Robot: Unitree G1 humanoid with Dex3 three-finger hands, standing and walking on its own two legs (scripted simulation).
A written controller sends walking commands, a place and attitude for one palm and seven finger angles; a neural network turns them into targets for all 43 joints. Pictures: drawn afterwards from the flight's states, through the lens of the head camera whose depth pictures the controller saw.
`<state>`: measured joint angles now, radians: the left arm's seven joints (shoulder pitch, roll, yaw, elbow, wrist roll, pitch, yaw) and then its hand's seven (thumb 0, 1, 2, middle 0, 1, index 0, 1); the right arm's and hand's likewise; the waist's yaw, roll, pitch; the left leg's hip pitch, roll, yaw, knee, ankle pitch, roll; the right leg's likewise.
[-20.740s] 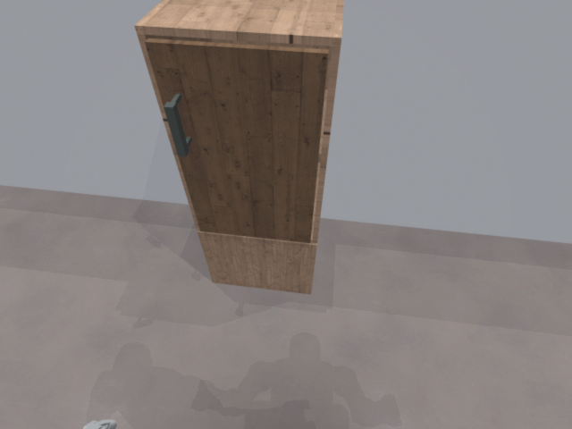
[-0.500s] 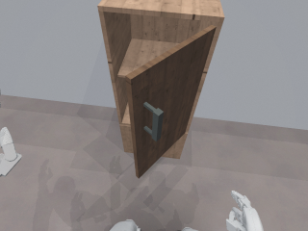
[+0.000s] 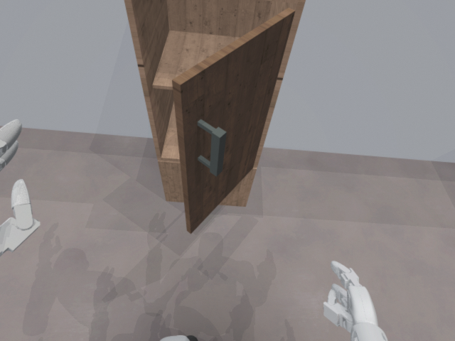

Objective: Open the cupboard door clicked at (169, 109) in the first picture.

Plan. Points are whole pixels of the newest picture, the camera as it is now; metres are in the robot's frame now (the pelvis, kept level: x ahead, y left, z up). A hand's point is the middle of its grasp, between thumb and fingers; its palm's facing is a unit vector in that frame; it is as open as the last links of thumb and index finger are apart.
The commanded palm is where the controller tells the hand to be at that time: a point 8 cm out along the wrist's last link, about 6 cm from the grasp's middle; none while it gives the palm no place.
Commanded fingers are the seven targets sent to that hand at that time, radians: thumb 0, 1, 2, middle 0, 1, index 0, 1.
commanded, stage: stop stepping back and stand still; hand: left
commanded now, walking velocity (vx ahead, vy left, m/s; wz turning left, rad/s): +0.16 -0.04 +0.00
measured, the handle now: (210, 148) +0.47 +0.07 +0.02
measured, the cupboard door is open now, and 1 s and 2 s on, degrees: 54 54 54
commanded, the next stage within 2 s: let the arm hang, fingers relaxed in 0.70 s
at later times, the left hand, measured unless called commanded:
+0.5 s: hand out of the picture +0.11 +0.25 +0.16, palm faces +0.47 -0.79 -0.40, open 7.4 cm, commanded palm +0.04 +0.29 +0.18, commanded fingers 0.00 0.90 0.90 -0.20 -0.30 -0.20 -0.30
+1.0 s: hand out of the picture +0.04 +0.21 -0.11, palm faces +0.12 -0.94 -0.32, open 7.4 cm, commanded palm none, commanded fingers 0.00 0.90 0.90 -0.20 -0.30 -0.20 -0.30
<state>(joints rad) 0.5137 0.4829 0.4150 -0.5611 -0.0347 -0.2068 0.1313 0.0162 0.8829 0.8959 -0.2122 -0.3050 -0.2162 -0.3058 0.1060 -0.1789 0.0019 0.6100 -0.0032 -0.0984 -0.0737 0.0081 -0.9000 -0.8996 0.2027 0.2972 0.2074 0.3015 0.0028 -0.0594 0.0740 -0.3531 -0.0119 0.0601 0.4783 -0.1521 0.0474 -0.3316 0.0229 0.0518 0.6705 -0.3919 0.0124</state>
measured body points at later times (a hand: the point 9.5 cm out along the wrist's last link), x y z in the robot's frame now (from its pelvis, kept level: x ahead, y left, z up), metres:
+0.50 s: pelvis -0.09 -0.01 +0.00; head -0.11 +0.00 +0.45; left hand +0.07 +0.29 +0.18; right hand +0.05 -0.27 -0.09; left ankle -0.06 +0.11 -0.74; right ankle -0.07 -0.12 -0.73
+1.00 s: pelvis -0.11 -0.02 -0.01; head -0.11 -0.03 +0.44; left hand +0.03 +0.26 -0.09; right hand +0.03 -0.26 -0.13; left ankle -0.08 +0.10 -0.74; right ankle -0.09 -0.14 -0.74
